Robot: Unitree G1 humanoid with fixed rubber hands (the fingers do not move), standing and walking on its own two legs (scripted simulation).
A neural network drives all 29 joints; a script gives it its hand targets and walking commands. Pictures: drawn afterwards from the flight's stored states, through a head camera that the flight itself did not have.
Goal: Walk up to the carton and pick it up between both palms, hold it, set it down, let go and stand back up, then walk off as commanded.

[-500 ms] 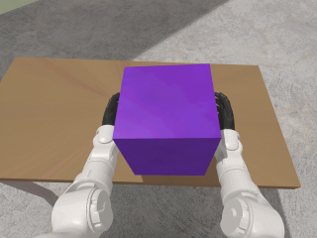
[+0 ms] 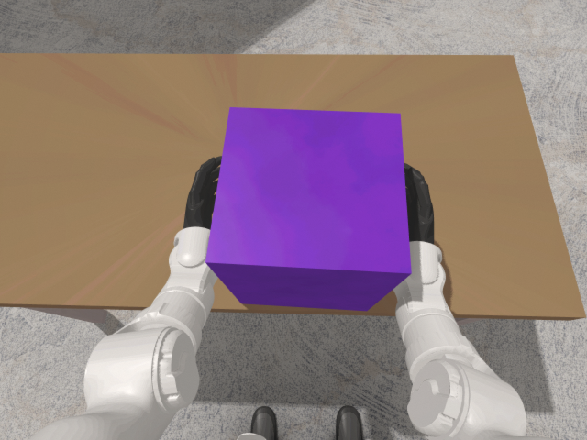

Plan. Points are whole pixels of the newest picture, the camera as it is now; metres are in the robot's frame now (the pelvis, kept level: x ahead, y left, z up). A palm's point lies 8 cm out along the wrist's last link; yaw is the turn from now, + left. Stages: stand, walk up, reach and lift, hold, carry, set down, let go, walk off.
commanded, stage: set down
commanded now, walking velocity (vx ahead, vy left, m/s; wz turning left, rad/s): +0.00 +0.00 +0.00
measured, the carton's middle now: (308, 223) +0.42 +0.00 -0.05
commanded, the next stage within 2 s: none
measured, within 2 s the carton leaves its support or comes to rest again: rests again in 0.48 s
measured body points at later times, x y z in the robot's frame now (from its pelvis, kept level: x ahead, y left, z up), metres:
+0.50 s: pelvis -0.02 +0.00 -0.01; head +0.13 +0.00 +0.42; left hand +0.46 +0.18 +0.02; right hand +0.43 -0.14 -0.01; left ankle -0.03 +0.12 -0.73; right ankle -0.02 -0.13 -0.73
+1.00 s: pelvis -0.05 +0.00 -0.01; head +0.06 +0.00 +0.43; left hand +0.39 +0.20 +0.01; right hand +0.40 -0.14 +0.04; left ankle -0.03 +0.12 -0.73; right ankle -0.02 -0.13 -0.73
